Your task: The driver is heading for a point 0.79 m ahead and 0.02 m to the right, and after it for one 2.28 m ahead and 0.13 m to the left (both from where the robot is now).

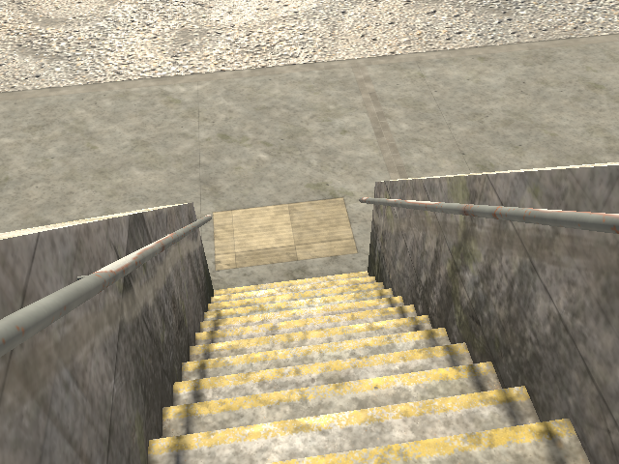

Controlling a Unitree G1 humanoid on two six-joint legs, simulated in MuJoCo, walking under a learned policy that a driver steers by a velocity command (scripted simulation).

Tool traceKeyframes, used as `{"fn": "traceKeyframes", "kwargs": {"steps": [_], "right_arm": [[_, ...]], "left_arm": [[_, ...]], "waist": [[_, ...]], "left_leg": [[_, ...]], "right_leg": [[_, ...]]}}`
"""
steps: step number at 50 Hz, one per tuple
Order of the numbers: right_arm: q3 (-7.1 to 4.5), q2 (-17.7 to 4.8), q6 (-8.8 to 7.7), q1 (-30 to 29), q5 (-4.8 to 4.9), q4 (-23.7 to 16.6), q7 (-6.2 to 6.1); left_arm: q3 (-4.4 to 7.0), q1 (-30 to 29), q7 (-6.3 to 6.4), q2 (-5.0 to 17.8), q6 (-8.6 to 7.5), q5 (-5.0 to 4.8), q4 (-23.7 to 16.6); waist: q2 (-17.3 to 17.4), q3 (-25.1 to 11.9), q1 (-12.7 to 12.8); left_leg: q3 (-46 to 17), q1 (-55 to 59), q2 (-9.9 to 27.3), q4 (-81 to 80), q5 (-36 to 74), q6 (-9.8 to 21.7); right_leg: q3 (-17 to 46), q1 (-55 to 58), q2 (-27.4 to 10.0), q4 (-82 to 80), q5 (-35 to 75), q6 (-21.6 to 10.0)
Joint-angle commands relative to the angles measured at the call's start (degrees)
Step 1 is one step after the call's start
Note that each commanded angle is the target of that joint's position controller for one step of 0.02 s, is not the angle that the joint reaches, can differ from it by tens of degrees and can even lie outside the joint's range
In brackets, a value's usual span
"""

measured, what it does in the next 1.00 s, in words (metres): goes down: right foot 0.21 m lower, then left foot 0.22 m lower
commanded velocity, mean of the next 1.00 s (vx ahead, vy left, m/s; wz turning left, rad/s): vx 0.50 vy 0.00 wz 0.03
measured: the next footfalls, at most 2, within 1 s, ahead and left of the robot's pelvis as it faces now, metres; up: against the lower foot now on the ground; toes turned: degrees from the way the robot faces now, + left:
right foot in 0.18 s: +0.21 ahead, -0.16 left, -0.21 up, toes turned -13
left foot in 0.68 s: +0.43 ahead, +0.06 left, -0.43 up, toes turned -1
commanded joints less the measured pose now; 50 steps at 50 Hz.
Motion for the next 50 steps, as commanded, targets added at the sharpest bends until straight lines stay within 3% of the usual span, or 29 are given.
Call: {"fn": "traceKeyframes", "kwargs": {"steps": [1, 4, 6, 7, 9, 10, 11, 13, 16, 19, 20, 21, 22, 23, 27, 30, 31, 32, 33, 34, 35, 36, 37, 39, 41, 42, 44, 47, 50], "right_arm": [[0.86, -2.75, 0.38, -1.80, -0.67, -1.74, 0.73], [-0.93, -7.57, 1.66, 2.90, 1.13, 0.84, -0.34], [-1.78, -9.35, 2.74, -2.17, -0.93, 1.12, -0.28], [-2.43, -10.37, 4.08, -4.89, 0.76, 0.72, 0.15], [-3.48, -14.80, 4.72, 0.60, -1.75, 4.96, 4.09], [-2.94, -6.28, 4.14, 5.30, -0.78, 3.67, 6.63], [-3.09, -8.08, 2.86, -5.66, 1.85, -3.59, 6.23], [-2.28, -7.26, 0.39, -19.31, 6.44, -14.65, 2.67], [-1.65, -5.18, 3.31, -3.49, 1.21, -3.65, 2.18], [-1.65, -3.33, 4.21, 1.17, 0.52, -0.05, 6.31], [-1.69, -5.14, 3.68, -6.64, -0.93, -3.83, 6.21], [-4.56, -6.77, 4.46, -12.22, 7.54, -6.53, 0.49], [-4.35, -9.19, 5.08, -17.07, 7.73, -8.54, -1.49], [-1.55, -7.36, 4.37, -13.76, -0.29, -3.74, 2.21], [-1.08, -6.24, 3.93, -12.15, -0.96, -2.38, 4.44], [-2.31, -8.79, 3.65, -11.91, -0.49, -3.13, 3.20], [-2.83, -10.01, 3.14, -18.78, 0.72, -4.55, 2.99], [-2.98, -10.10, 2.66, -16.22, 2.57, -3.19, 2.66], [-4.22, -10.33, 1.99, -0.65, 3.80, 2.50, 2.79], [-7.01, -15.20, 1.54, 12.93, 3.46, 8.17, 2.04], [-9.56, -20.66, 1.20, 22.60, 0.31, 11.91, 1.87], [-9.85, -24.47, -0.17, 21.41, 1.46, 10.64, 2.18], [-9.94, -24.27, -0.56, 22.69, 0.34, 11.47, 2.50], [-4.83, -9.09, -0.16, 11.07, 0.70, 10.20, 3.39], [-1.30, -0.76, -0.07, 4.45, -0.38, 9.37, 2.50], [-0.18, 1.61, -0.76, -2.83, 2.25, 6.00, 1.49], [0.13, -4.44, -2.47, -3.80, 1.64, 4.06, 1.54], [0.36, -6.62, -3.65, -0.33, 2.47, 1.75, -1.76], [-0.71, -10.05, -1.84, 1.80, 2.22, -0.60, -0.08]], "left_arm": [[0.63, -2.26, 1.28, 3.75, 1.46, -1.19, -2.81], [-0.08, -13.00, 2.11, 2.75, 0.66, -1.50, -4.80], [0.14, -2.20, 2.92, 1.84, 0.23, -1.42, -1.93], [1.75, 3.40, 2.66, 4.47, -0.58, -2.06, 1.74], [7.84, 27.47, 3.55, 13.06, -1.08, -1.63, 10.55], [8.32, 29.51, 3.23, 17.54, -0.45, -2.30, 10.19], [9.13, 32.65, 3.15, 17.48, -0.72, -1.58, 11.00], [7.05, 23.35, 1.92, 12.03, -1.46, -2.17, 7.74], [0.63, 16.13, 1.67, -4.83, -2.22, -1.47, 6.37], [1.05, 12.98, 3.25, 3.22, -4.19, -0.45, 5.18], [-0.01, 17.02, 4.49, 0.57, -5.27, -0.83, 7.37], [5.05, 11.67, 6.98, 10.06, -4.14, -9.75, 5.83], [4.10, 10.11, 8.00, 7.61, -3.64, -10.50, 5.52], [-1.01, 20.66, 6.39, -1.68, -5.19, 0.68, 8.95], [-0.85, 19.98, 4.20, 0.83, -3.29, 1.74, 8.04], [-0.13, 15.18, 5.05, 3.03, -4.00, -1.36, 6.33], [0.61, 17.51, 6.01, 5.14, -2.73, -2.30, 6.36], [2.28, 18.34, 5.88, 9.36, -1.23, -0.36, 6.91], [2.57, 11.90, 3.96, 11.02, 0.06, 1.60, 5.15], [2.38, 9.27, 2.37, 8.39, 0.90, -0.19, 6.07], [3.17, 12.72, 0.35, 7.20, 0.77, 0.03, 6.66], [3.59, 14.32, -0.66, 2.16, -0.37, -2.19, 3.27], [3.37, 7.56, -0.83, 3.49, -1.81, -3.91, -1.48], [1.93, -1.18, 2.31, 0.73, -3.97, -5.67, -7.18], [-0.28, 3.11, 4.13, -2.37, -3.71, -2.41, -4.39], [0.22, 5.08, 3.96, -1.36, -3.08, -2.26, -0.94], [-1.21, 6.29, 1.73, -3.42, -2.82, -1.78, 0.02], [-0.74, -4.07, 2.75, 3.12, -2.92, -1.48, -5.08], [-0.54, -4.57, 2.12, 2.15, -0.80, -0.07, -7.98]], "waist": [[2.87, 13.66, 1.71], [4.26, 15.52, -3.81], [8.39, 12.85, 0.88], [1.53, 11.14, 2.76], [-8.38, 0.47, 12.52], [-10.93, -14.92, 8.50], [-6.07, -16.92, 13.41], [0.72, -3.35, 9.86], [8.57, 12.45, 0.84], [0.35, 7.85, -1.96], [2.16, 5.86, 1.75], [0.24, -1.93, -1.67], [1.73, -0.24, -0.60], [2.11, 10.70, 5.88], [-1.02, 10.81, 2.84], [1.53, 10.62, 3.33], [1.86, 11.23, 7.16], [3.34, 9.81, 5.61], [1.66, 6.72, -1.55], [8.12, 6.35, -7.92], [19.10, 2.73, -10.42], [19.62, -4.71, -3.83], [14.53, -4.45, -6.13], [7.12, 6.29, -1.75], [-1.53, 9.52, 2.59], [-2.07, 11.14, 3.79], [10.14, 4.92, 6.75], [-0.14, 3.69, -0.21], [4.28, 8.18, 0.09]], "left_leg": [[-17.90, -14.88, 19.52, -14.67, 8.17, 9.69], [-20.27, 5.07, 21.47, -8.02, 17.49, 8.20], [-20.58, 1.54, 23.49, -0.05, 25.97, 6.44], [-14.44, 2.92, 18.56, 11.00, 19.19, 5.28], [-3.83, -11.25, 4.90, 49.71, 11.90, -0.31], [-7.24, -30.04, 1.44, 63.22, -8.14, -2.42], [-9.08, -39.90, 1.62, 66.62, -10.58, -2.71], [-18.09, -55.99, 5.63, 58.03, -1.06, -1.78], [-18.67, -32.04, 11.94, 19.46, 35.96, 3.23], [-11.91, -12.67, 5.06, 21.96, 51.42, 1.47], [-18.38, -27.06, 8.40, 10.91, 58.83, 1.53], [-19.01, -24.00, 4.68, 5.42, 66.33, -1.30], [-18.99, -22.80, 5.32, -2.39, 72.99, -2.60], [-20.41, -33.19, 9.46, -10.06, 75.33, -2.19], [-13.87, -6.34, 5.00, -7.68, 68.88, -1.11], [-15.10, -10.45, 6.67, -17.30, 55.55, -0.97], [-11.13, -9.14, 5.05, -27.93, 48.34, -0.86], [-8.80, -0.26, 3.16, -29.77, 47.32, -1.17], [-8.80, 15.37, 4.38, -31.58, 51.72, -0.21], [-10.02, 23.84, 6.06, -46.86, 55.64, 3.12], [-12.86, 37.98, 5.96, -33.62, 65.26, 9.48], [-20.24, 48.48, 10.49, -16.99, 91.26, 13.05], [-28.67, 49.50, 13.63, -18.96, 91.17, 18.30], [-45.87, 29.54, 22.62, -23.47, 42.79, 19.21], [-34.66, 7.36, 15.98, -23.14, 44.01, 15.59], [-26.23, -13.27, 9.58, -24.40, 43.57, 15.11], [-21.31, -38.44, 1.33, -19.33, 37.33, 14.12], [-23.01, -31.31, -3.40, -3.27, 16.08, 10.33], [-37.79, -21.84, 0.42, 0.43, 16.48, 14.08]], "right_leg": [[-0.62, 11.65, -0.83, -8.77, 1.88, 0.37], [-1.30, 4.05, -1.42, -28.53, -8.26, 1.50], [-1.40, 20.88, -1.57, -23.93, -10.33, 1.54], [-5.93, 30.03, 0.79, -39.63, -9.38, 1.34], [-10.97, 67.34, 3.53, -36.07, -0.57, -3.43], [1.62, 91.86, -3.82, -12.07, 18.30, -12.91], [8.41, 94.73, -6.98, -13.44, 14.34, -14.41], [24.37, 70.33, -18.59, -21.95, -23.13, -18.62], [13.03, 19.80, -12.06, -29.97, -40.08, -14.68], [5.05, 0.41, -3.30, -20.94, -46.68, -12.70], [8.14, 15.56, -3.86, -18.38, -46.22, -11.91], [14.46, 27.04, -7.47, -14.36, -46.75, -9.23], [11.97, 25.12, -6.82, -9.86, -54.24, -6.38], [10.11, 24.87, -7.74, -10.30, -56.37, -8.56], [7.20, 9.21, -5.92, -7.33, -66.20, -9.17], [8.26, 24.74, -9.03, 3.18, -55.34, -4.09], [6.06, 29.49, -7.55, 5.00, -57.44, -3.15], [3.11, 30.39, -5.53, 11.42, -52.23, -2.59], [2.12, 23.45, -7.33, 22.49, -47.39, -1.14], [0.68, 22.81, -2.75, 43.48, -48.88, 1.24], [-3.49, 6.74, 8.09, 68.61, -74.74, 2.22], [-5.40, -7.88, 9.69, 73.66, -76.07, 2.54], [-6.38, -18.37, 10.95, 74.80, -76.29, 3.60], [6.44, -33.33, 1.27, 59.83, -63.06, 0.42], [7.79, -22.56, -5.28, 30.72, -40.88, -0.83], [3.29, -2.83, -4.21, 11.64, -21.13, 0.17], [-6.48, 27.83, 2.61, 26.27, -13.20, 5.28], [-2.70, 27.58, 3.19, -7.11, 5.29, 6.40], [-1.86, 30.97, 5.71, -19.70, -16.49, 4.93]]}}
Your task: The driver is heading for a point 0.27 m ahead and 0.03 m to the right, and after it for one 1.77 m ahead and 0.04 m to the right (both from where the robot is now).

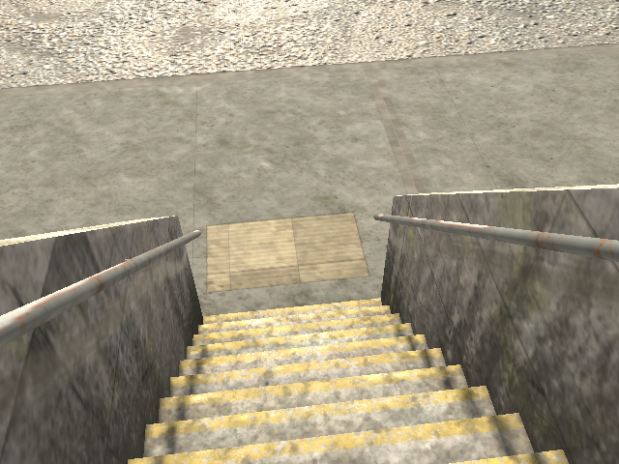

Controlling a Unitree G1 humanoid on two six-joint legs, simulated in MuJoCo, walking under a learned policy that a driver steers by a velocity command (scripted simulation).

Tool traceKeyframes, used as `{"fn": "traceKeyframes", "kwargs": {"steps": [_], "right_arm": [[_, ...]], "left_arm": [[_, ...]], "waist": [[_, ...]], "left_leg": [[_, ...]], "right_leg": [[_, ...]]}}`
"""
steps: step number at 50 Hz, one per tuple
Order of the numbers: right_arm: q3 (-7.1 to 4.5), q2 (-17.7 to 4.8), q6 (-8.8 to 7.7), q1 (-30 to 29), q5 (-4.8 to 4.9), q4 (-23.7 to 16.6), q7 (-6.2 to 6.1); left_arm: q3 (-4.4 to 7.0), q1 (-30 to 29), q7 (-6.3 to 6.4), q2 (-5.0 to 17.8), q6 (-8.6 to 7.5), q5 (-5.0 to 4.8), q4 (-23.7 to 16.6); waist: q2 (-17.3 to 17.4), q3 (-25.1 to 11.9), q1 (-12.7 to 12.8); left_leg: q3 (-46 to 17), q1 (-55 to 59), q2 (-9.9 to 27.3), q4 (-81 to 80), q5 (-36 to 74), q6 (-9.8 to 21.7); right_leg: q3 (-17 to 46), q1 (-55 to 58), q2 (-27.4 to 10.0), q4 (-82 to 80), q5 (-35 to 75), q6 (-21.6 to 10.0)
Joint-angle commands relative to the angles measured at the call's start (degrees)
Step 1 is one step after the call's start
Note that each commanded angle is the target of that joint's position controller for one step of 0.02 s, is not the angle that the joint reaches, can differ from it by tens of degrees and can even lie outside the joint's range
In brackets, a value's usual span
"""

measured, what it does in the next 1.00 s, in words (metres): goes down: right foot 0.21 m lower, then left foot 0.22 m lower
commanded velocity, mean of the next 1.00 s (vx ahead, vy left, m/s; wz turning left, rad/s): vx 0.14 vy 0.00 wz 0.10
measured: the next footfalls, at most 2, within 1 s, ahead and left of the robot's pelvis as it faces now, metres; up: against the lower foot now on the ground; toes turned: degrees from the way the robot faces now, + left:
right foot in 0.08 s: +0.15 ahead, -0.10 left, -0.21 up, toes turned +1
left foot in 0.60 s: +0.36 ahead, +0.16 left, -0.43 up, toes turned +15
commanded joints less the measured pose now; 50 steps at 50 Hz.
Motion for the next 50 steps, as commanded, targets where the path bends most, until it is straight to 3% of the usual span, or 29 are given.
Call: {"fn": "traceKeyframes", "kwargs": {"steps": [1, 2, 3, 4, 5, 6, 7, 8, 10, 12, 14, 16, 20, 23, 28, 30, 31, 32, 34, 36, 37, 38, 39, 41, 43, 45, 47, 49, 50], "right_arm": [[-3.10, -15.21, 0.38, -3.53, -0.42, -5.96, 1.35], [-3.92, -13.20, 1.38, -3.23, 3.18, -6.29, 0.80], [-3.83, -13.68, 2.62, -5.38, -2.41, -4.89, 3.44], [-3.25, -8.80, 2.60, -3.93, 3.89, -6.60, 3.68], [-2.69, -5.55, 2.89, -1.42, 3.00, -8.71, 5.61], [-4.47, -6.88, 3.03, 3.40, 5.29, -10.35, 5.57], [-4.77, -10.54, 3.72, -3.19, 5.35, -13.44, 4.67], [-3.93, -8.21, 4.74, -4.77, 4.35, -14.52, 4.10], [-2.20, -3.06, 6.09, -4.39, 1.63, -12.72, 3.86], [-2.14, -2.23, 5.90, -3.09, 2.51, -8.71, 7.15], [-1.21, -1.01, 5.43, -6.15, 1.20, -7.95, 9.34], [-3.21, -9.70, 5.01, -12.53, -0.39, -10.52, 8.25], [-1.45, -8.57, 5.86, -20.95, -2.29, -10.12, 6.20], [-1.59, -8.96, 8.37, -23.84, -1.77, -11.56, 6.47], [-2.78, -11.76, 8.09, -28.55, 0.60, -12.60, 4.65], [-6.80, -18.36, 6.84, -3.56, 1.80, -5.28, 3.00], [-7.53, -19.65, 6.57, 7.78, 0.69, -4.16, 3.69], [-7.64, -21.49, 5.22, -2.09, 2.95, -6.95, 6.15], [-5.77, -15.99, 5.29, -14.82, 2.06, -11.31, 7.04], [-3.45, -14.07, 5.66, -13.13, 2.21, -10.19, 7.63], [-3.07, -10.78, 3.77, -13.10, 2.51, -10.20, 5.59], [-1.39, -6.86, 2.95, -12.48, 2.93, -9.52, 4.45], [-1.08, -7.57, 1.89, -11.17, 3.16, -8.73, 3.96], [-4.28, -18.16, 0.32, -8.72, 0.85, -9.68, 1.73], [-6.68, -19.61, 0.09, 2.27, 0.32, -6.64, 0.56], [-6.54, -13.36, 1.49, 5.39, -0.06, -5.15, -0.69], [-6.68, -11.03, 2.39, 5.47, 0.44, -3.53, -1.14], [-4.87, -5.65, 3.03, -0.76, 2.66, -4.14, -0.36], [-3.78, -5.96, 2.26, -2.90, 0.04, -4.14, 0.45]], "left_arm": [[1.79, 7.17, -1.22, 6.38, 1.52, 3.04, -0.96], [3.12, 6.09, -0.36, 7.87, 1.58, -0.42, -1.75], [3.94, 23.03, -0.64, 9.58, 0.87, 1.29, 4.56], [6.27, 32.90, 1.98, 12.01, -0.50, -2.54, 8.19], [7.78, 41.80, 2.81, 16.98, -0.26, -1.95, 8.59], [9.21, 34.01, 0.36, 20.45, 0.18, -1.78, 6.49], [9.03, 27.65, 0.72, 16.78, 0.64, 1.52, 2.91], [8.93, 24.87, 0.16, 16.38, 1.45, 1.16, 4.73], [3.85, 22.83, 1.86, 0.05, 1.13, -0.03, 8.12], [2.04, 23.24, 2.88, -3.07, -0.58, -0.90, 11.20], [1.81, 21.95, 2.75, 3.59, -2.23, 1.21, 12.36], [2.82, 22.95, 4.15, 8.61, -3.38, -1.11, 13.59], [0.38, 30.38, 5.52, 3.90, -2.48, -0.22, 16.15], [0.72, 27.04, 3.22, 4.87, -0.65, -0.45, 14.71], [3.81, 26.12, 5.03, 11.95, 1.75, -2.18, 15.42], [3.26, 28.23, 0.83, 8.75, 3.72, -1.12, 17.27], [3.11, 30.18, -2.66, 4.17, 3.37, -4.11, 15.88], [3.63, 21.90, -3.37, 2.88, 1.67, -5.24, 8.81], [0.60, 10.84, -2.69, 0.42, 0.07, -6.77, 5.74], [-0.99, 23.86, -2.58, -1.88, -0.83, -8.62, 9.91], [-0.75, 27.43, -0.65, -2.29, -1.75, -6.69, 10.66], [-1.36, 24.26, -0.68, -2.90, -1.86, -6.14, 10.16], [0.01, 27.01, -1.23, -0.65, -1.23, -5.93, 12.76], [3.93, 18.68, -1.37, 6.28, -2.09, -5.34, 10.07], [5.98, 11.99, 1.75, 8.31, -3.51, -5.33, 5.43], [5.10, 6.37, 4.14, 3.35, -3.19, -4.77, 1.58], [4.85, 7.03, 5.03, 1.31, -1.48, -5.53, 2.46], [4.16, 11.77, 3.16, -0.85, 1.16, -3.92, 4.84], [3.56, 21.62, 0.72, -2.41, 1.50, -2.47, 8.72]], "waist": [[4.92, 8.64, 7.00], [1.92, 12.33, 5.34], [5.07, 6.13, 11.83], [-5.41, 6.88, 14.55], [-11.12, -11.87, 13.71], [-7.88, -15.71, 9.17], [1.88, -11.38, 12.32], [0.68, -3.88, 10.51], [2.01, 10.57, 4.21], [1.13, 12.33, 3.36], [-5.80, 7.51, 2.32], [-1.95, 6.02, 6.03], [-0.40, 7.47, 11.15], [-2.12, 11.11, 10.11], [-1.36, 11.10, 14.33], [6.19, 0.25, 5.55], [18.56, -12.17, 2.65], [15.92, -13.34, 6.43], [2.02, -8.55, 5.91], [3.90, 3.02, 11.39], [4.49, 6.53, 12.61], [3.93, 6.43, 11.19], [1.93, 5.21, 11.92], [4.48, 4.62, 8.92], [8.24, 0.09, 5.39], [7.13, 1.23, 2.63], [6.23, 0.61, 4.31], [6.57, 1.98, 7.67], [10.07, 2.03, 11.95]], "left_leg": [[-26.01, -16.43, 11.14, -5.24, 32.86, 9.81], [-26.60, -0.77, 11.62, -3.62, 32.01, 8.68], [-26.57, -11.53, 9.54, 9.37, 48.47, 7.19], [-20.27, -10.72, 3.96, 23.61, 45.51, 2.02], [-9.57, -32.78, -2.68, 55.38, 6.75, -2.57], [-5.93, -49.94, -2.87, 66.46, 0.92, -3.94], [-5.21, -55.88, 1.28, 59.25, 5.24, -5.59], [-8.20, -59.56, 6.15, 54.85, 12.93, -5.50], [-7.59, -53.44, 15.52, 27.48, 36.70, -4.46], [0.57, -30.89, 15.65, 9.30, 60.04, -3.57], [5.36, -8.65, 13.25, 15.70, 71.54, -6.08], [-2.74, -28.76, 15.43, 2.05, 69.84, -5.84], [-2.54, -34.08, 16.91, -23.67, 85.69, -6.92], [3.60, -7.92, 13.51, -27.84, 76.66, -6.78], [-0.44, -3.86, 17.44, -60.28, 69.28, -3.98], [5.51, 30.96, 17.09, -63.21, 79.18, -0.38], [-0.22, 56.95, 24.73, -43.90, 107.30, 6.12], [-2.93, 57.99, 26.69, -37.37, 97.83, 6.56], [-8.80, 41.47, 29.63, -45.56, 68.55, 2.43], [-5.84, 17.24, 30.13, -47.36, 75.96, 0.07], [-1.77, 5.07, 26.86, -46.07, 66.24, 6.09], [-0.26, 1.54, 24.07, -46.66, 61.99, 4.53], [2.97, -4.54, 22.05, -45.18, 58.87, 3.51], [8.22, 6.71, 19.39, -38.84, 74.39, -1.83], [0.56, 26.09, 27.35, -34.07, 91.56, 1.96], [-11.71, 34.17, 36.95, -37.93, 78.87, 11.49], [-8.17, 26.46, 34.83, -38.89, 82.82, 11.01], [-0.71, 9.74, 29.02, -43.54, 67.12, 7.64], [2.59, -3.83, 27.67, -40.51, 66.90, 5.04]], "right_leg": [[-1.50, 22.09, 3.05, -4.26, -3.94, -2.29], [1.56, 12.53, -0.32, -32.67, -10.65, -4.46], [-1.31, 36.83, 1.05, -15.85, 2.31, -6.28], [0.71, 43.23, -2.31, -49.54, 5.84, -8.13], [5.00, 79.69, -18.40, -9.69, 59.55, -21.89], [10.86, 82.31, -25.68, -0.28, 75.06, -28.73], [11.48, 73.21, -24.81, -1.33, 65.52, -25.40], [15.71, 60.28, -24.67, -6.17, 36.63, -24.13], [9.85, 31.19, -17.22, -14.98, 9.92, -17.94], [-2.86, 5.33, -5.90, -12.59, 2.56, -12.85], [-3.75, -11.37, -2.96, -11.87, -8.71, -11.21], [3.50, 9.92, -7.03, -6.16, -15.15, -11.98], [9.39, 19.80, -8.77, 4.44, -32.66, -14.05], [7.75, -0.47, -7.00, 0.42, -47.90, -13.12], [17.11, 19.89, -10.78, 12.64, -36.98, -13.11], [5.09, 9.97, -1.29, 37.04, -39.12, -5.95], [-1.64, -7.34, 7.13, 62.23, -68.27, 1.24], [-4.65, -18.78, 6.61, 66.66, -75.86, 3.37], [-1.66, -19.23, 1.20, 57.03, -70.86, 5.03], [2.45, -11.08, -3.23, 55.16, -65.82, 5.71], [3.96, -9.72, -5.64, 43.83, -44.18, 5.30], [2.57, -6.04, -4.91, 39.98, -42.83, 6.60], [1.03, -0.51, -4.08, 38.02, -30.86, 6.35], [-1.34, -12.21, 1.73, 39.44, -24.32, 6.01], [0.99, -28.34, 2.58, 39.08, -31.10, 6.24], [9.81, -41.83, -0.89, 28.24, -28.49, 5.15], [5.87, -33.89, -2.95, 27.71, -28.13, 4.91], [-1.20, -15.06, -4.17, 19.84, -24.32, 3.82], [-2.88, -0.71, -3.07, 34.13, -15.96, 2.68]]}}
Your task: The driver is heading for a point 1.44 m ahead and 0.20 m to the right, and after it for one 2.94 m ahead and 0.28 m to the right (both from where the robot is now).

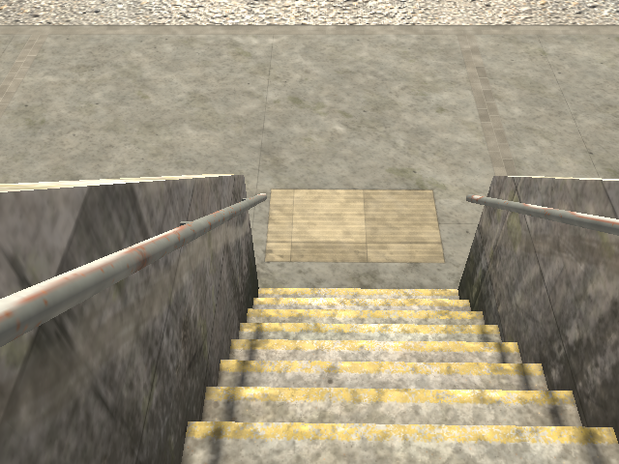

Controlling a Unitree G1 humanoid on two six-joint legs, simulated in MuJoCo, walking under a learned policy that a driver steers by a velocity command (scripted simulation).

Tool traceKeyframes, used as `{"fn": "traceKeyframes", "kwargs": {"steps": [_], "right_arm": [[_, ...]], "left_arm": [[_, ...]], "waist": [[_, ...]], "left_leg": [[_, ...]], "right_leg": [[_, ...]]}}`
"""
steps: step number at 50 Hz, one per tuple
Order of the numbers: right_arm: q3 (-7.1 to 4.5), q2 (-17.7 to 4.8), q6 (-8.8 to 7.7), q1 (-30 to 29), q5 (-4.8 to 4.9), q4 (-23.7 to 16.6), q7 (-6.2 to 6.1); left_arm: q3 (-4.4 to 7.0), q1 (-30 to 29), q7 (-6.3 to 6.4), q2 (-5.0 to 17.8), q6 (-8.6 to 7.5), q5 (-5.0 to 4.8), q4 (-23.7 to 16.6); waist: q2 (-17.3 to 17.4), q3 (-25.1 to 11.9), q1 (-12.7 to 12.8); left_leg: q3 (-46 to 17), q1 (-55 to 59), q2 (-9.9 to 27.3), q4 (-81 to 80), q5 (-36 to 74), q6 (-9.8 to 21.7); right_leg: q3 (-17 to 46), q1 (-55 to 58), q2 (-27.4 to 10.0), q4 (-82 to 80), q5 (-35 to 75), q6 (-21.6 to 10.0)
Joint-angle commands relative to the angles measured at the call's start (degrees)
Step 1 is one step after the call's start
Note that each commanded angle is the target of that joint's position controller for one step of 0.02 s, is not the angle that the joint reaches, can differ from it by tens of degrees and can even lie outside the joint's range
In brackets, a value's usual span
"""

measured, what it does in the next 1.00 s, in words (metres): goes down: right foot, then left foot 0.22 m lower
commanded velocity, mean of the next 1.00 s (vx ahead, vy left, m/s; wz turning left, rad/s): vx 0.15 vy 0.00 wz -0.17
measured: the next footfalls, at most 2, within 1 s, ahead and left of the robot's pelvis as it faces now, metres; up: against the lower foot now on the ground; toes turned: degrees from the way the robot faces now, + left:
right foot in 0.36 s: +0.05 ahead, -0.23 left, +0.00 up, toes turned -24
left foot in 0.94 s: +0.28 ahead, +0.02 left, -0.21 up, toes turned -5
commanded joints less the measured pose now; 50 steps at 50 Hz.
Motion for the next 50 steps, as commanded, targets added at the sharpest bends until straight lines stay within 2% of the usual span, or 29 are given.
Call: {"fn": "traceKeyframes", "kwargs": {"steps": [1, 4, 6, 7, 9, 14, 16, 18, 19, 20, 21, 22, 24, 25, 28, 30, 31, 32, 33, 34, 36, 38, 42, 43, 46, 47, 48, 49, 50], "right_arm": [[0.41, -3.84, -1.02, -0.90, -2.47, -1.65, 0.81], [-1.57, -7.93, -0.88, 4.17, -3.22, 0.47, -1.37], [-2.67, -5.21, 0.57, 11.37, 1.04, 2.95, -4.28], [-2.94, -5.03, 0.46, 12.43, -0.83, 3.47, -4.44], [-3.24, -2.93, 0.09, 13.16, -1.79, 4.51, -5.00], [-5.95, -6.84, -0.23, -0.79, -5.04, -1.98, -4.98], [-7.58, -8.91, 0.04, 2.48, -1.98, -0.26, -6.46], [-8.27, -8.37, 0.93, 3.77, -3.44, 1.04, -5.66], [-6.44, -2.00, 0.26, -0.22, -2.29, -4.12, -4.66], [-4.83, 0.75, -0.35, -8.29, 0.59, -13.64, -4.86], [-4.50, -0.47, 1.14, -18.52, 3.40, -14.61, -5.26], [-4.35, -1.42, 1.38, -18.63, 3.73, -15.20, -5.34], [-4.62, -4.30, 1.78, -6.72, -0.80, -7.56, -4.11], [-2.63, 0.47, 2.59, 1.73, -2.13, -1.71, -1.30], [-2.21, -0.36, 2.77, 1.47, -2.99, -0.18, 4.98], [-1.98, -2.45, 2.78, -5.59, -1.66, -2.48, 6.20], [-3.17, -1.81, 4.58, -12.61, 5.19, -7.38, 1.11], [-2.40, -1.80, 5.50, -16.01, 5.14, -7.70, -0.25], [-1.68, -3.97, 4.46, -6.29, -2.44, -1.38, 3.47], [-2.67, -5.00, 3.60, -5.85, -3.19, -1.00, 3.78], [-1.17, -2.92, 3.01, -13.64, -2.85, -3.15, 4.07], [-0.16, -1.95, 3.54, -14.15, -0.92, -2.74, 2.90], [-0.34, -2.43, 3.84, -20.02, -1.71, -4.67, 1.70], [-0.98, -2.45, 3.34, -17.17, -1.54, -3.53, 1.61], [-4.99, -8.46, 2.40, 5.39, 0.38, 7.11, 0.95], [-7.72, -15.48, 1.32, 13.83, -1.78, 10.58, 0.51], [-9.35, -23.28, 0.44, 20.50, -2.27, 11.65, 1.53], [-9.24, -22.84, -0.42, 22.55, -2.52, 9.85, 2.07], [-8.36, -18.30, -0.25, 16.66, -1.81, 6.54, 2.48]], "left_arm": [[0.43, 17.09, -3.12, 0.41, 1.27, 1.75, 2.25], [1.80, 4.23, -0.25, 3.10, 0.92, 1.88, -5.70], [-0.72, -10.46, 1.75, -1.15, 2.45, 0.02, -10.45], [-1.89, -4.80, 2.48, -3.20, 3.39, 0.38, -9.47], [-2.35, -1.23, 1.60, -3.67, 4.81, 3.21, -8.79], [0.91, -0.87, 1.13, -0.48, 2.40, 1.77, -7.79], [2.69, -1.01, 1.18, 0.20, 1.75, -0.34, -7.44], [5.36, 6.14, 1.22, 1.26, 0.18, -2.52, -4.09], [6.43, 16.60, 2.90, 6.04, -0.59, -0.19, -1.88], [7.40, 26.31, 0.68, 13.25, -1.35, 3.53, -1.51], [7.25, 35.82, -2.24, 11.41, -1.41, 5.16, 3.95], [6.98, 31.53, -4.14, 11.08, -1.74, 2.90, 4.17], [4.89, 17.71, -6.04, 4.38, 0.00, -0.95, 1.81], [4.21, 11.89, -5.99, 4.79, 0.62, -0.02, 1.10], [0.43, 8.22, -1.48, -3.49, -0.73, 1.85, 2.17], [0.48, 14.52, -0.16, 1.45, -1.87, 3.65, 7.33], [3.85, 8.62, 2.22, 8.59, -0.98, -4.20, 4.62], [3.18, 8.09, 2.91, 7.60, -0.62, -4.83, 4.98], [-1.00, 17.80, 0.02, 1.13, -2.45, 6.35, 7.60], [-0.25, 22.18, -0.57, 1.42, -2.30, 5.67, 9.50], [-2.08, 27.27, -0.70, -0.72, -1.65, 5.38, 11.85], [-2.12, 25.63, -0.34, 1.98, -1.26, 5.40, 12.23], [-1.79, 22.43, 0.45, 4.35, -0.21, 3.08, 11.54], [-0.78, 22.93, 0.10, 8.02, 0.32, 5.06, 11.20], [1.24, 17.61, -0.56, 10.96, 3.22, 2.54, 12.29], [0.65, 26.30, -3.22, 7.26, 3.08, 3.56, 15.31], [1.59, 27.26, -4.91, 4.50, 1.70, 0.01, 13.39], [2.33, 15.88, -4.66, 5.76, 0.23, -1.43, 6.78], [1.54, 3.97, -3.06, 3.12, -1.02, -1.59, 0.12]], "waist": [[3.57, 1.74, 7.03], [2.48, 1.90, 0.22], [2.59, 4.12, -7.99], [6.95, 3.55, -6.26], [3.85, 3.70, -6.02], [6.86, 2.79, -2.50], [5.31, 4.29, -4.07], [-1.38, -0.20, 0.46], [-12.66, -13.54, 5.32], [-12.75, -21.75, 8.08], [-3.33, -6.66, 15.10], [-7.34, 2.02, 11.56], [-5.92, 6.29, 2.78], [-7.02, 9.50, -1.29], [-5.61, 7.83, -1.48], [-7.75, 6.19, 1.74], [-1.50, 1.34, -2.83], [-3.43, 1.15, -1.69], [-12.29, 8.45, 4.19], [-10.53, 11.80, 5.12], [-8.77, 11.26, 7.92], [-7.98, 11.86, 7.46], [-6.98, 12.58, 9.26], [-8.10, 11.25, 8.14], [-0.25, 8.11, -1.70], [7.02, -0.72, -1.60], [11.81, -7.21, -0.58], [9.41, -11.09, -3.93], [9.60, -5.57, -5.93]], "left_leg": [[-9.44, -8.49, 15.08, -7.23, 33.67, 3.51], [-11.48, 3.47, 21.33, -4.63, 20.00, 6.08], [-18.42, 14.45, 23.43, -11.30, 8.80, 8.27], [-22.80, 15.28, 27.41, -11.79, 10.81, 10.14], [-23.80, 18.02, 30.89, -12.68, 21.67, 12.27], [-6.24, 1.77, 24.00, -10.46, 1.72, 1.41], [-3.58, 7.46, 23.55, -10.28, -5.96, 1.19], [-0.39, 2.24, 19.72, 7.07, -1.21, -1.41], [3.90, -12.72, 10.71, 27.99, -25.30, -5.38], [-7.04, -28.09, 0.92, 34.91, -34.84, -7.70], [-17.05, -38.85, -2.58, 33.73, -29.55, -6.95], [-19.95, -43.18, -0.38, 34.19, -23.11, -5.01], [-17.73, -32.49, 2.98, 33.24, -12.32, -2.26], [-15.73, -23.54, 2.22, 40.37, -2.94, -1.79], [-18.17, -22.09, 3.09, 32.19, 23.83, -1.08], [-19.58, -26.63, 3.06, 29.79, 32.40, -2.36], [-18.30, -13.94, -1.97, 21.09, 44.78, -5.63], [-17.94, -9.83, -3.32, 20.07, 50.51, -6.36], [-20.01, -21.35, 1.44, 17.74, 45.85, -4.03], [-17.92, -22.38, 1.36, 16.20, 40.47, -4.20], [-16.40, -21.47, 3.37, 8.61, 39.43, -2.83], [-16.06, -16.09, 4.49, 6.10, 38.22, -3.53], [-11.07, -4.52, 3.09, -7.82, 26.07, -3.15], [-7.99, 6.07, 0.07, 0.34, 28.77, -3.82], [-7.88, 21.06, 2.63, -32.89, 39.25, -3.20], [-11.06, 43.28, 4.68, -19.83, 58.51, 0.56], [-16.62, 54.17, 8.26, 2.95, 88.52, 2.78], [-22.18, 55.49, 13.22, 1.72, 92.93, 6.67], [-30.18, 47.95, 19.23, -2.85, 72.82, 13.40]], "right_leg": [[-5.42, 11.00, 0.78, 12.36, 5.59, -2.37], [-3.16, -2.85, -1.31, 9.13, -5.82, -3.89], [-5.99, -8.92, -2.35, -14.13, -16.49, -2.14], [-3.91, -9.14, -2.25, -6.24, -10.12, -3.69], [-2.72, -11.58, -1.78, -9.98, -9.54, -5.42], [-11.93, 14.07, 2.65, -17.11, -10.00, -7.69], [-16.16, 16.94, 5.36, -33.40, -19.01, -6.85], [-15.44, 40.40, 9.13, -46.09, 2.89, -9.21], [1.30, 63.15, -2.34, -41.23, 34.01, -16.57], [27.36, 77.48, -20.64, -45.24, 36.51, -30.36], [31.57, 69.72, -20.97, -50.54, 17.69, -31.47], [26.76, 60.84, -20.43, -51.90, 0.99, -30.10], [13.07, 36.64, -13.36, -51.70, -22.43, -24.01], [7.97, 23.31, -9.11, -51.42, -22.36, -20.07], [3.91, 15.37, -6.64, -46.40, -19.28, -17.22], [5.46, 19.17, -8.69, -42.36, -20.03, -20.80], [4.01, 18.07, -7.68, -39.13, -19.29, -16.05], [2.15, 15.17, -7.93, -34.96, -23.54, -14.08], [0.08, 18.34, -9.81, -38.15, -28.42, -17.14], [2.99, 19.61, -11.22, -37.30, -34.08, -17.68], [5.13, 20.14, -12.12, -33.94, -38.65, -17.06], [7.35, 18.47, -14.67, -33.27, -43.66, -16.08], [3.96, 21.81, -14.75, -23.17, -36.30, -10.85], [1.01, 16.52, -14.45, -18.64, -32.32, -9.41], [-5.13, 23.31, -9.99, 10.44, -30.03, -4.64], [-9.60, 11.49, -3.23, 28.04, -36.94, -1.75], [-13.42, -2.84, 2.83, 50.22, -48.14, -1.65], [-12.78, -10.75, 3.43, 51.07, -47.11, -0.92], [-8.66, -20.59, 1.52, 50.52, -46.39, -3.15]]}}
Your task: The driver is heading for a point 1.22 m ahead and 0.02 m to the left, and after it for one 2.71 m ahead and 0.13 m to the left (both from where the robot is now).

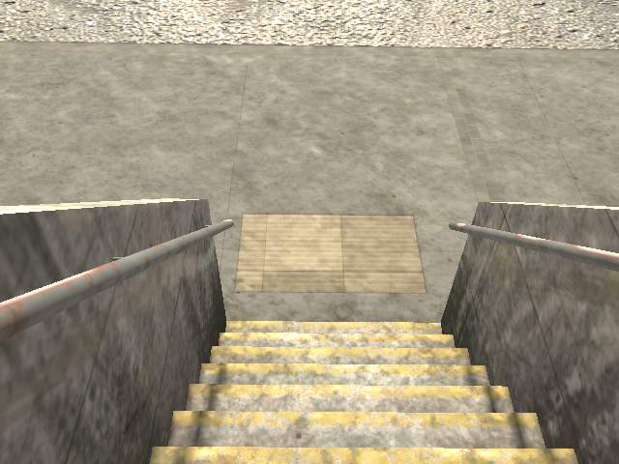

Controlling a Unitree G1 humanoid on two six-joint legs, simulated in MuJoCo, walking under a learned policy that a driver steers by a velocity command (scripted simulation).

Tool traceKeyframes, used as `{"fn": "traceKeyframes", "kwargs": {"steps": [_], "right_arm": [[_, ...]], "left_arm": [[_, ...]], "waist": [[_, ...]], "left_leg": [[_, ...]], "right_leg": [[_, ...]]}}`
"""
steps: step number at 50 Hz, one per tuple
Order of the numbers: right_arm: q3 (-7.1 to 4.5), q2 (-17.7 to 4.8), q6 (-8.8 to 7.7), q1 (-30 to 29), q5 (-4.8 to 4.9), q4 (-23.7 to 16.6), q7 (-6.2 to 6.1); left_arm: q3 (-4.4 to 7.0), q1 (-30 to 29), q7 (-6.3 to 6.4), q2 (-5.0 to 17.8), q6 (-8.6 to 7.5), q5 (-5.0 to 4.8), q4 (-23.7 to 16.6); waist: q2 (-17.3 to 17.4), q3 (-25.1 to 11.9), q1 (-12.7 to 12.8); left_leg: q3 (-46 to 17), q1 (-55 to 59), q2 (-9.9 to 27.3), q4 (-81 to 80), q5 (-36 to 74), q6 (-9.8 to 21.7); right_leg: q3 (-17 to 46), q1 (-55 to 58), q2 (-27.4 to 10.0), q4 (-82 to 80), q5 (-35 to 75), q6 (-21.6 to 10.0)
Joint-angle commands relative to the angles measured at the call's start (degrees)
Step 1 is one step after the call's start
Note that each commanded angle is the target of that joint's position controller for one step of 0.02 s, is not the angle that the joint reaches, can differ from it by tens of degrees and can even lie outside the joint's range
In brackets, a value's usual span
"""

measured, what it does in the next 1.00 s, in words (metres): goes down, turning left: right foot 0.22 m lower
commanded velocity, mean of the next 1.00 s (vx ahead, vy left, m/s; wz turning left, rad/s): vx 0.35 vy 0.00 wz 0.29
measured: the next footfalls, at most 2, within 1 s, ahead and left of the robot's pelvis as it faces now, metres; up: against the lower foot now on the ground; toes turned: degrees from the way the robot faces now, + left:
right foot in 0.48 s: +0.28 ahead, -0.11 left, -0.22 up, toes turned +17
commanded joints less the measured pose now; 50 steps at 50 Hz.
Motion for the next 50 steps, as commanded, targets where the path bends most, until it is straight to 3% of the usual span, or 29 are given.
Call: {"fn": "traceKeyframes", "kwargs": {"steps": [1, 3, 5, 6, 7, 8, 10, 12, 13, 14, 16, 19, 21, 22, 24, 25, 26, 27, 28, 29, 31, 34, 37, 39, 42, 46, 47, 48, 50], "right_arm": [[-1.42, -8.59, -0.55, 19.03, 0.74, 0.43, 0.65], [3.00, 2.00, 0.04, 19.73, -1.26, 3.54, 1.41], [5.33, 5.88, -0.74, 14.72, 2.62, 0.46, 0.69], [5.67, 2.41, -0.61, 12.00, 2.85, -1.32, 0.99], [4.90, -2.50, -0.93, 9.93, 0.84, -2.03, 0.72], [4.80, -5.20, -1.72, 6.67, -0.26, -3.56, 0.31], [6.85, 1.78, -2.83, 21.31, 0.76, 3.46, -1.31], [7.18, 3.50, -3.61, 28.72, -0.86, 7.41, -1.79], [7.82, 5.77, -2.96, 25.38, 0.87, 5.55, -2.49], [8.42, 6.31, -2.25, 22.45, 0.66, 4.11, -2.16], [8.13, 3.19, -0.88, 11.03, -0.16, -1.86, -1.34], [7.44, 0.35, -0.73, 13.34, 0.93, -3.30, -2.20], [6.17, -2.97, 0.90, 13.74, 1.41, -2.24, -1.97], [5.88, -4.40, 2.29, 11.11, 1.69, -2.74, -0.76], [5.53, -1.44, 2.12, 16.44, 0.84, 0.23, 5.39], [4.67, 1.95, 0.76, 21.16, 3.03, -0.14, 6.43], [4.97, 1.46, 0.89, 20.64, 3.10, -7.10, 5.70], [3.70, -0.77, 1.07, 11.63, 4.51, -5.99, 2.98], [5.70, 3.60, 0.85, 11.49, 4.15, -7.17, 2.03], [7.44, 7.57, 2.21, 17.65, 1.59, -7.27, 1.92], [9.21, 9.81, 2.53, 12.11, -2.16, -9.40, 2.52], [9.34, 6.95, 3.00, 0.46, 0.96, -11.77, 5.63], [8.45, 0.07, 1.60, -4.05, -1.04, -14.15, 4.86], [8.93, -0.86, 0.77, -7.63, -0.54, -13.84, 3.40], [9.17, -0.13, 1.18, -11.81, -1.59, -14.11, 4.04], [9.44, 1.43, 2.93, -20.71, -1.71, -17.51, 5.17], [6.26, 0.75, 2.83, -28.40, 10.09, -16.86, 0.46], [6.62, 1.84, 2.52, -27.73, 11.60, -16.71, -0.80], [4.59, -0.35, 3.06, -13.56, 9.99, -11.42, -2.32]], "left_arm": [[1.58, -14.43, 2.21, 4.67, -4.19, -2.74, -13.93], [-0.33, -7.05, 4.21, 0.46, -3.76, -0.93, -11.68], [-0.90, -1.03, 2.75, -0.59, -2.31, 0.42, -7.09], [-0.25, -4.11, 1.38, 0.38, -1.28, 0.59, -7.23], [-0.80, -3.12, -0.64, 1.25, -0.91, 0.94, -6.95], [-0.08, -8.00, -1.58, 4.83, -1.41, 2.83, -8.46], [-1.48, -14.28, -1.81, 4.78, -1.14, 6.14, -10.34], [-2.31, -20.82, -0.28, 4.69, -1.17, 4.68, -13.34], [-2.77, -20.90, -0.06, 5.85, -1.23, 3.79, -11.71], [-3.42, -23.87, 0.33, 4.12, -0.82, 3.56, -12.46], [-3.90, -19.83, 0.97, 3.26, 0.40, 3.10, -14.38], [-3.54, -19.14, 1.06, 4.94, 0.17, 1.99, -14.83], [-2.68, -19.64, 0.36, 5.39, 0.28, 1.04, -15.78], [-1.83, -10.42, 0.19, 6.01, -0.15, 0.18, -12.61], [3.80, 18.74, 0.09, 16.33, -1.47, 1.70, -3.69], [4.67, 21.95, -1.41, 19.62, -1.37, 2.03, -3.52], [6.47, 14.35, -2.50, 24.95, -0.41, 1.31, -4.34], [4.31, 15.43, -2.06, 14.73, -0.46, 3.15, -2.90], [1.73, 13.88, -1.62, 6.47, -0.69, 3.93, -1.41], [0.79, 7.61, -0.98, 4.19, -0.83, 2.73, -0.85], [-1.66, 1.37, 1.47, -3.88, -2.66, 2.46, -1.66], [-3.21, 11.31, 3.76, -0.16, -5.73, 3.74, 3.50], [-3.89, 8.27, 5.22, 4.59, -8.02, 3.27, 1.28], [-4.34, 10.88, 6.61, 4.74, -8.26, 2.86, 1.42], [-5.56, 13.16, 6.69, 2.89, -6.24, 1.93, -0.01], [-4.66, 15.29, 6.30, 4.91, -4.12, 0.40, 0.37], [-2.26, 13.69, 7.42, 4.60, -0.78, -2.20, -0.66], [-1.83, 15.50, 8.03, 5.47, 0.82, -1.16, -0.54], [-2.15, 15.72, 7.38, 1.28, 1.01, 0.32, 1.91]], "waist": [[6.28, -2.62, -9.62], [-2.98, 1.51, -3.49], [-4.15, 7.30, -1.04], [2.02, 7.84, -0.55], [6.63, 5.57, 0.33], [4.09, 3.51, -0.54], [2.91, 3.92, -7.13], [1.43, 5.12, -9.64], [-4.61, 4.48, -10.82], [-2.16, 4.89, -9.68], [1.68, 4.66, -4.98], [1.18, 8.48, -6.88], [1.46, 8.23, -7.54], [1.02, 5.05, -2.72], [-10.59, -3.59, 5.58], [-15.16, -8.60, 2.64], [-14.23, -11.44, 1.15], [-2.58, 1.29, 3.63], [0.89, 0.98, -0.14], [-7.81, 5.50, -7.39], [0.39, 9.27, -7.13], [-5.84, 8.75, -1.64], [-2.96, 5.83, -3.49], [-4.89, 6.66, -1.30], [-8.22, 7.29, 0.12], [-6.64, 11.18, 5.88], [8.19, 13.21, 11.36], [1.96, 13.95, 13.73], [-10.96, 9.90, 10.37]], "left_leg": [[-21.86, 24.83, 22.87, 11.63, 50.20, 19.45], [-19.46, 9.61, 23.88, 12.71, 49.08, 16.94], [-10.05, -14.34, 12.80, 10.67, 39.02, 12.87], [-7.61, -26.49, 8.56, 10.25, 34.11, 10.84], [-8.24, -32.28, 5.16, 13.53, 27.71, 9.50], [-9.89, -34.15, 3.98, 14.49, 20.87, 10.01], [-21.38, -15.39, 4.74, 19.66, -0.54, 13.71], [-34.59, -1.10, 8.06, 23.50, -8.14, 16.80], [-32.37, -4.76, 7.01, 27.74, -10.35, 16.70], [-27.81, -19.61, 3.32, 29.00, -13.71, 16.15], [-23.94, -43.79, 0.31, 25.89, -27.27, 13.96], [-32.14, -30.92, 1.00, 32.54, -28.06, 14.31], [-35.21, -24.12, 1.83, 38.20, -20.53, 14.69], [-32.43, -25.50, 0.38, 48.70, -18.33, 12.64], [-20.81, -46.58, -9.11, 84.15, -15.80, 5.28], [-9.68, -63.47, -15.46, 108.16, -36.47, 2.42], [-9.53, -70.75, -12.42, 105.37, -29.15, 1.28], [-8.68, -75.03, -9.55, 106.74, -23.31, 1.42], [-10.24, -71.97, -4.52, 99.81, -13.66, 3.47], [-12.26, -69.41, 1.98, 97.44, -5.26, 4.11], [-10.83, -69.92, 3.98, 76.85, 13.35, 3.55], [-2.27, -51.35, 4.12, 61.21, 36.97, 0.77], [-6.30, -51.83, 3.38, 49.95, 39.17, 0.83], [-7.45, -55.06, 3.25, 39.27, 44.61, -0.35], [-1.52, -36.33, 0.92, 32.49, 45.93, -0.41], [-2.18, -37.12, 1.17, 10.09, 31.90, -2.33], [0.39, -33.85, -1.70, -2.05, 32.36, -4.72], [1.52, -28.43, -1.44, -7.72, 30.75, -5.41], [-2.84, -8.67, 4.34, -8.04, 41.17, -3.15]], "right_leg": [[2.56, -43.00, 1.90, 10.48, 6.99, -2.52], [10.96, -40.46, -2.47, -5.22, 22.70, -4.52], [5.21, -25.14, 0.25, -34.50, 53.32, -4.38], [0.47, -13.73, 3.08, -34.45, 59.71, -3.97], [-0.50, -8.10, 5.43, -28.38, 64.62, -3.43], [-0.92, -5.03, 6.25, -26.34, 60.60, -3.80], [6.56, -25.54, 4.51, -38.83, 67.63, -4.64], [11.26, -42.46, 4.15, -43.78, 60.41, -2.91], [12.12, -37.52, 3.51, -59.27, 76.16, -1.52], [7.70, -22.28, 4.82, -62.24, 80.26, -1.51], [2.40, 5.97, 7.52, -59.32, 70.43, -1.26], [6.17, 3.96, 5.63, -80.15, 62.01, -2.40], [5.00, 8.74, 5.14, -93.52, 59.24, -4.96], [3.24, 20.01, 3.93, -99.90, 65.40, -6.09], [4.90, 52.77, -0.04, -85.66, 72.27, -14.43], [5.32, 64.56, -5.96, -67.79, 98.94, -20.82], [33.28, 59.53, -16.19, -81.19, 65.46, -31.14], [24.94, 47.09, -12.30, -81.72, 62.51, -26.83], [18.16, 39.76, -8.61, -79.09, 59.64, -22.53], [31.02, 24.32, -11.90, -83.87, 44.31, -26.02], [22.21, 12.27, -2.71, -81.81, 38.76, -20.31], [17.95, -9.23, 2.62, -80.58, 26.29, -17.61], [21.76, -1.92, 2.11, -75.42, 31.41, -16.59], [24.03, 6.32, 2.34, -69.29, 30.30, -17.32], [20.91, -5.13, 5.36, -65.27, 21.65, -18.20], [28.57, 10.13, 4.68, -60.29, 26.91, -21.21], [21.05, 19.32, 7.40, -55.84, 48.35, -16.81], [19.90, 18.89, 7.81, -53.19, 56.25, -16.86], [22.19, 12.08, 7.06, -41.01, 60.76, -17.57]]}}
